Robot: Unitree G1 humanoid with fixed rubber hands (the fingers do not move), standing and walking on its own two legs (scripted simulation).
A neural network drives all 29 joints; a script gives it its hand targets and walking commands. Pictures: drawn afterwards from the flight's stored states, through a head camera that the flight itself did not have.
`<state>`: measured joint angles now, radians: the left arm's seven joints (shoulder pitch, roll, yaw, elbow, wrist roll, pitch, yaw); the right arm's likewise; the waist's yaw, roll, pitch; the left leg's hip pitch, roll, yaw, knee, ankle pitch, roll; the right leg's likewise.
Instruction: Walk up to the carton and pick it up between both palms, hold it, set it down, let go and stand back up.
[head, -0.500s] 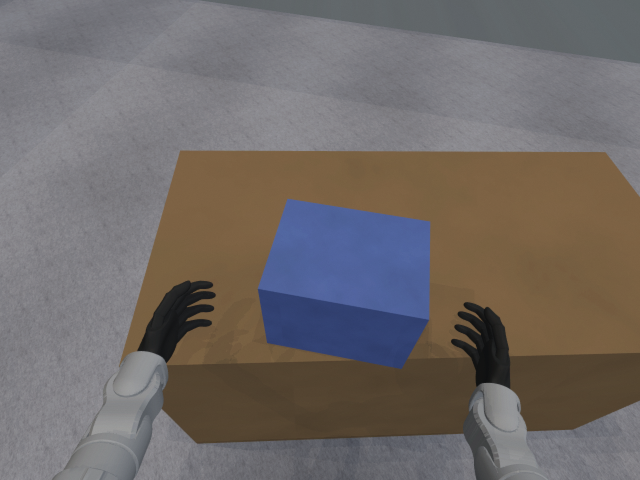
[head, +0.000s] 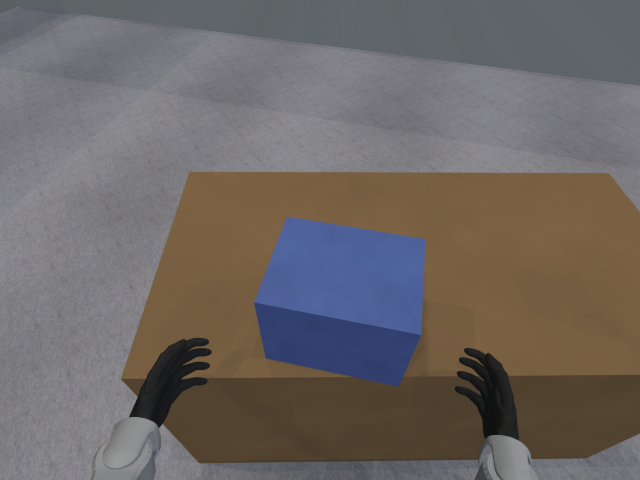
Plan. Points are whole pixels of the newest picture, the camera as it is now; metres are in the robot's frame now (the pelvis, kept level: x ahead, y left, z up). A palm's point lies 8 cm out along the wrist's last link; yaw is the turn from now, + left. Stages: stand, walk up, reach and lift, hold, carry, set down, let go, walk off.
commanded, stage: set down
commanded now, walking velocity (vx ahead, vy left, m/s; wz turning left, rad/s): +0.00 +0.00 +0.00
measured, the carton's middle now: (342, 301) +0.41 +0.00 -0.08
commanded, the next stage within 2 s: let go in 0.46 s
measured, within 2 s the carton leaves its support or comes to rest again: neither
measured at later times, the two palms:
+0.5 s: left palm (174, 441) +0.19 +0.21 -0.04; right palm (537, 450) +0.19 -0.24 -0.05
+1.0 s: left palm (199, 468) +0.16 +0.18 -0.07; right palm out of the picture +0.16 -0.28 -0.07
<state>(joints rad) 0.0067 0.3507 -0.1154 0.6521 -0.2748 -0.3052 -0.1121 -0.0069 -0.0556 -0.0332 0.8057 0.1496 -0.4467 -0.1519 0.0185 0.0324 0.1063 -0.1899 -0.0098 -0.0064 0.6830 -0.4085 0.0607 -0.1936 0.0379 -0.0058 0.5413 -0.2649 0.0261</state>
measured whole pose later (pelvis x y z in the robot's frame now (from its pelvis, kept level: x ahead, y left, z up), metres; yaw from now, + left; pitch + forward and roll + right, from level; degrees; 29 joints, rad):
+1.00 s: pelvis +0.01 -0.05 +0.02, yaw -1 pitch -6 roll -1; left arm 0.18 0.20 0.00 0.59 0.00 0.06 0.01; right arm 0.15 -0.16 -0.04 0.79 -0.02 -0.15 -0.01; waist 0.03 -0.01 0.08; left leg -0.03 0.02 0.00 0.42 -0.29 -0.01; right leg -0.10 0.06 0.00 0.40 -0.21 -0.05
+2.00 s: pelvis -0.14 -0.06 -0.01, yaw -2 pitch -6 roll +1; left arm 0.32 0.27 0.04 0.82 0.02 0.06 0.03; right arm 0.54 -0.23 -0.01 0.95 -0.04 0.02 -0.02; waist -0.05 -0.02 -0.02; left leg -0.25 -0.04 0.03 0.70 -0.34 0.04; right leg -0.47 0.03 -0.03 0.73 -0.30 0.00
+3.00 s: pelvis -0.13 -0.08 -0.01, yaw -1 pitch -4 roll -1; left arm 0.35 0.24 0.02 0.78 0.04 0.00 0.02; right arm 0.36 -0.30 -0.02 0.77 -0.03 0.05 -0.02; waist 0.01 0.06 0.05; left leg -0.44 0.03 0.01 0.98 -0.56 -0.02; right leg -0.24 -0.02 -0.07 0.69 -0.39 -0.01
